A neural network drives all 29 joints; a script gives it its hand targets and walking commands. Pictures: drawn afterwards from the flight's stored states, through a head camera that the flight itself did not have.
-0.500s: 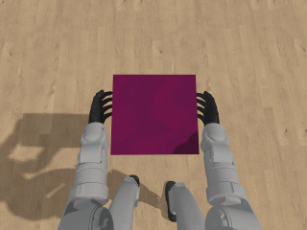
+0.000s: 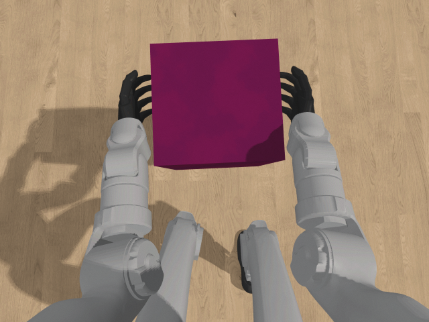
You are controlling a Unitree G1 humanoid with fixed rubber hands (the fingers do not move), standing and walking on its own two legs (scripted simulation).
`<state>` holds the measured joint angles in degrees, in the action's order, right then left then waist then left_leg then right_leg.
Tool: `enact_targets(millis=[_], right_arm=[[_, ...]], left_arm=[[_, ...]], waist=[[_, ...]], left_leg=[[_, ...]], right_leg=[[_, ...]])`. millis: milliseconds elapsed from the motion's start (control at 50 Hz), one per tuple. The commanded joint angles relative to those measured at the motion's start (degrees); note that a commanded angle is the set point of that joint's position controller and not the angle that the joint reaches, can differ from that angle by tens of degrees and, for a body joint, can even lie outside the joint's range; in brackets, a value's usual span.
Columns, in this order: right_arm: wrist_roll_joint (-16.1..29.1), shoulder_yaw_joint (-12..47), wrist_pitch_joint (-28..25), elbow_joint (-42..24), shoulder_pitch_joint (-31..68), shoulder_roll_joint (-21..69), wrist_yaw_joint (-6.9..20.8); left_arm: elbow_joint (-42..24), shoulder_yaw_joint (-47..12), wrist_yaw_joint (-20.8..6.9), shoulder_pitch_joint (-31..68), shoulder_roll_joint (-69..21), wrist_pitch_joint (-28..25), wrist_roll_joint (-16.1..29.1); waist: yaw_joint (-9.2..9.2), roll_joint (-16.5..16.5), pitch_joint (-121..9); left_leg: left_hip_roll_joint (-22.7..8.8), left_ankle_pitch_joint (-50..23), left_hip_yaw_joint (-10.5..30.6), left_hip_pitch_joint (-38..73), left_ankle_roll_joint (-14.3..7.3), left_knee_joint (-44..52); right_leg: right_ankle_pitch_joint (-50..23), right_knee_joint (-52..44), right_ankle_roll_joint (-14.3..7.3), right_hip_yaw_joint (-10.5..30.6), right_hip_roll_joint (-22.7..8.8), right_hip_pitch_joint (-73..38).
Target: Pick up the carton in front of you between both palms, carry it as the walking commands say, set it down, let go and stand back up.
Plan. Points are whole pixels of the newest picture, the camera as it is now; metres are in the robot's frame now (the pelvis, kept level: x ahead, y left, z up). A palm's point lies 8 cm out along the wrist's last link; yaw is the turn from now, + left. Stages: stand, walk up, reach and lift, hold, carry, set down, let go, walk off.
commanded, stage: set down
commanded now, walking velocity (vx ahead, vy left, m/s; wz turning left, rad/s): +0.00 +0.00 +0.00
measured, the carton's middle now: (215, 118) +0.48 +0.04 -0.17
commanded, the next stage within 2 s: none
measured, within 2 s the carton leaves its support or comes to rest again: rests again in 1.20 s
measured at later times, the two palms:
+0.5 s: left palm (147, 125) +0.47 +0.20 -0.24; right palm (272, 113) +0.52 -0.09 -0.24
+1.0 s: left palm (154, 128) +0.49 +0.21 -0.35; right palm (260, 114) +0.56 -0.08 -0.35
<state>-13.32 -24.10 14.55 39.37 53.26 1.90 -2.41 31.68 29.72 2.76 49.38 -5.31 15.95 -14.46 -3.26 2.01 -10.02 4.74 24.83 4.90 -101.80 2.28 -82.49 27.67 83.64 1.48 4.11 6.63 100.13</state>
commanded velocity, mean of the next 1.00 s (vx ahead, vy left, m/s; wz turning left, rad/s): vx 0.00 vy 0.00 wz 0.00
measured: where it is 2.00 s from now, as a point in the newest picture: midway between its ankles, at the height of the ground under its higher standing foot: (215, 266)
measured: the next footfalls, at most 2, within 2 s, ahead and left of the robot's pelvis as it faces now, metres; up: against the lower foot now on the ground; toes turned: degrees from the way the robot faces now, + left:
none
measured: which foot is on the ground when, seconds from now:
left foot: down 0.00-1.00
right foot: down 0.00-1.00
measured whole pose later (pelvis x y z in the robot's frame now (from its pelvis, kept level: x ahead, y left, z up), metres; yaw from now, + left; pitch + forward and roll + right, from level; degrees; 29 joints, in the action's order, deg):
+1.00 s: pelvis -0.01 -0.01 -0.18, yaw +1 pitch +42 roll +2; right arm -0.4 -6.3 13.4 58.9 86.8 -15.5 -6.7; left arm 42.2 27.6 6.6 74.6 6.7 14.9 -1.7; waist -6.6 0.9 16.2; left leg 5.3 34.5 2.1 -128.2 4.1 -120.9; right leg 37.7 123.5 2.3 3.0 9.7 127.3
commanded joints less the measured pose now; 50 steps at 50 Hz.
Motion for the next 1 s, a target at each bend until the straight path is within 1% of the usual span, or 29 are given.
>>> enact_targets(millis=[0,140,340,400,620,740,760,780,800,820,840,900,940,980], right_arm=[[7.1,29.5,-1.0,2.6,34.9,51.9,12.1],[8.2,28.8,-0.4,4.8,41.2,49.8,11.4],[8.3,26.0,-0.5,8.7,48.5,45.1,10.5],[8.9,26.1,-0.6,9.4,50.9,44.0,10.1],[12.7,29.0,-1.2,10.7,58.9,38.7,8.5],[15.0,30.8,-1.9,11.6,62.6,35.7,8.2],[15.6,31.3,-2.1,11.3,63.3,35.5,8.2],[16.3,31.9,-2.2,10.6,64.2,35.5,8.2],[16.8,32.5,-2.3,10.2,64.7,35.5,8.2],[17.4,33.3,-2.3,9.7,65.5,35.9,8.1],[17.9,34.0,-2.5,8.9,66.0,36.5,8.0],[19.1,35.2,-3.1,8.9,64.2,38.3,8.1],[18.9,34.7,-3.4,10.6,62.4,38.5,8.3],[18.3,33.7,-3.6,12.5,60.8,38.2,8.6]], left_arm=[[3.7,-33.1,-12.7,36.3,-50.4,-0.4,7.8],[4.0,-31.8,-12.0,42.7,-48.4,0.3,9.1],[5.4,-28.1,-12.2,50.8,-44.2,0.2,9.5],[5.5,-27.6,-12.3,53.1,-42.8,0.1,10.0],[4.9,-27.9,-12.5,60.9,-36.7,-0.5,14.0],[5.3,-28.4,-12.3,64.6,-33.7,-1.3,16.6],[4.8,-28.9,-12.2,65.4,-33.5,-1.5,17.2],[3.7,-29.4,-12.2,66.8,-33.5,-1.7,17.9],[2.7,-29.8,-12.3,67.8,-33.6,-1.8,18.7],[2.3,-30.0,-12.4,68.4,-33.1,-1.9,19.2],[2.3,-30.3,-12.5,68.4,-33.0,-2.0,19.7],[2.8,-31.2,-12.6,66.6,-33.8,-2.4,20.4],[4.5,-30.7,-12.9,64.8,-34.1,-2.5,20.0],[6.1,-29.6,-13.1,63.4,-34.1,-2.6,19.2]], waist=[[-1.77,-0.1,-56.0],[-2.66,0.8,-56.9],[-3.50,1.7,-54.6],[-4.08,2.1,-54.6],[-6.15,3.7,-54.4],[-6.86,4.3,-51.7],[-6.94,4.3,-52.3],[-7.43,4.3,-53.2],[-7.78,5.2,-53.5],[-8.04,6.3,-53.4],[-7.99,6.7,-53.0],[-8.06,6.0,-52.9],[-7.99,5.7,-49.8],[-7.81,5.4,-46.3]], left_leg=[[4.3,-17.7,-7.2,33.1,1.2,2.2],[4.3,-16.7,-8.0,28.4,1.6,-3.7],[4.0,-15.3,-9.2,20.8,1.7,-11.6],[3.8,-15.2,-9.7,18.6,1.8,-13.9],[2.5,-16.5,-11.0,13.5,2.0,-23.0],[1.8,-17.6,-11.1,12.3,2.0,-27.6],[1.8,-18.3,-11.1,12.7,2.0,-28.3],[1.8,-18.6,-11.2,12.0,2.1,-28.7],[1.8,-19.4,-11.2,11.1,2.0,-29.0],[1.7,-20.4,-10.9,11.1,1.8,-29.5],[1.8,-21.6,-10.7,12.0,1.4,-30.0],[1.9,-25.3,-10.4,13.7,1.3,-31.6],[1.9,-25.6,-10.1,13.1,1.2,-32.2],[1.9,-24.2,-9.9,11.3,1.1,-32.5]], right_leg=[[-13.7,-3.9,0.4,-5.5,4.5,-21.7],[-12.0,2.3,0.4,-6.1,4.7,-16.5],[-10.4,10.1,0.2,-6.6,4.4,-10.1],[-10.4,12.4,0.1,-6.7,4.3,-9.3],[-12.5,21.7,-0.1,-7.0,3.4,-9.5],[-13.6,26.5,-0.4,-6.9,2.9,-9.1],[-14.2,27.3,-0.5,-6.9,2.9,-9.5],[-14.6,28.0,-0.7,-6.8,2.8,-10.5],[-15.6,28.7,-0.9,-6.8,2.7,-11.5],[-16.7,29.4,-0.8,-6.8,2.8,-11.7],[-17.7,29.8,-0.6,-6.8,2.9,-11.0],[-20.9,31.0,-0.6,-6.4,3.0,-10.3],[-20.6,31.3,-0.7,-6.1,2.9,-7.9],[-19.2,31.4,-0.9,-5.9,2.9,-5.3]])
